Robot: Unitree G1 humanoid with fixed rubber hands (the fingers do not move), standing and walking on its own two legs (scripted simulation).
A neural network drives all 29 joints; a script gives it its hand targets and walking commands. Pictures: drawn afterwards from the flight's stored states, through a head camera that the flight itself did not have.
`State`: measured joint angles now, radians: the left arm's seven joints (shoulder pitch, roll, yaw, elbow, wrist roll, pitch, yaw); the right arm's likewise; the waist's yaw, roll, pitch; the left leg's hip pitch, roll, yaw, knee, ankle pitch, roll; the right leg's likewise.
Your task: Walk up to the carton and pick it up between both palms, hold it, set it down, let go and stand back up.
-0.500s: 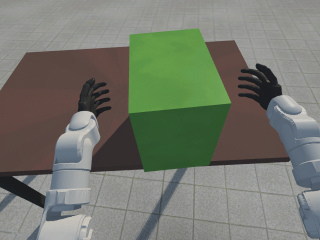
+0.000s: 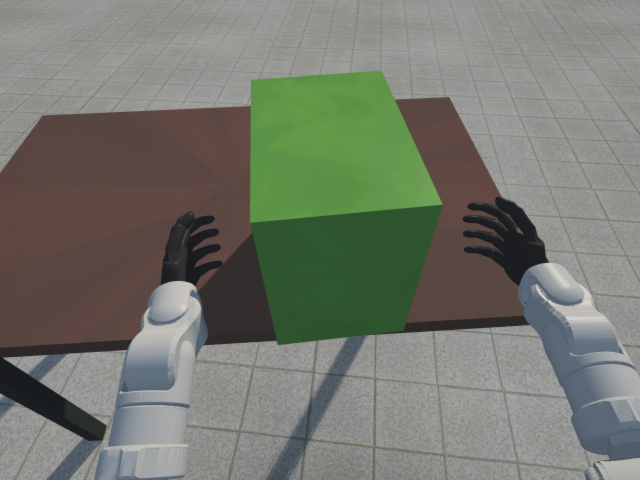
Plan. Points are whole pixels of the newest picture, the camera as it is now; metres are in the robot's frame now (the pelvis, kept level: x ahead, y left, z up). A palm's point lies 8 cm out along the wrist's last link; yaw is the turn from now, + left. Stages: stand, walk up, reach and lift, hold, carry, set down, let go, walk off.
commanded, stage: set down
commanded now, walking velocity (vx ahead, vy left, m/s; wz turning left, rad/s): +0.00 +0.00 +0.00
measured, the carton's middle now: (329, 208) +0.50 +0.05 +0.04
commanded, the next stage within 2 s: none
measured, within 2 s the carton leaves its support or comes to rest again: neither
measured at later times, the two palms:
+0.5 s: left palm (193, 341) +0.27 +0.20 +0.03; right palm (533, 344) +0.30 -0.22 +0.03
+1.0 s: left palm (195, 385) +0.23 +0.20 -0.01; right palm (534, 393) +0.25 -0.22 -0.01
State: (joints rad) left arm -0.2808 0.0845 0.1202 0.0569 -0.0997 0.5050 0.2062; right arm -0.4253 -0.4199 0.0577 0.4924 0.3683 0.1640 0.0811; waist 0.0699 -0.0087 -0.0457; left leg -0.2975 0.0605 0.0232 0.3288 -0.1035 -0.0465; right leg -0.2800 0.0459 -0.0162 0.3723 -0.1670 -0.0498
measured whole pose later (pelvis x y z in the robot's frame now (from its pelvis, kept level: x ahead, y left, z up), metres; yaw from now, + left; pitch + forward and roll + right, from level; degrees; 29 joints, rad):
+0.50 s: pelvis +0.01 +0.00 +0.00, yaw -1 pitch +2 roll +0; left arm 0.03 0.05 0.04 0.12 -0.05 0.16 0.21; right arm -0.05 -0.37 0.08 0.45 0.35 -0.12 0.11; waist 0.06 -0.02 -0.01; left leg -0.21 0.06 0.03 0.31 -0.13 -0.05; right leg -0.20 0.05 0.01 0.35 -0.18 -0.05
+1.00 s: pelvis +0.02 +0.00 +0.00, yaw -1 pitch -1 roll +0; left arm 0.18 0.04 0.01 0.23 0.00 0.01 0.20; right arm 0.11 -0.31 0.09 0.52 0.31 -0.23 0.12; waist 0.06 -0.04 0.01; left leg -0.16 0.06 0.02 0.34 -0.16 -0.05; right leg -0.13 0.05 0.02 0.36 -0.21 -0.05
